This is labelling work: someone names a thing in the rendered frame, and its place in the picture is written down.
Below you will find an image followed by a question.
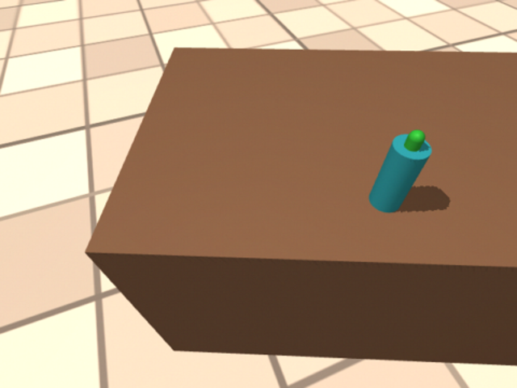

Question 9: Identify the bottle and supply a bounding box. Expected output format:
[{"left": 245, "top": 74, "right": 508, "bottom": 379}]
[{"left": 369, "top": 130, "right": 431, "bottom": 213}]

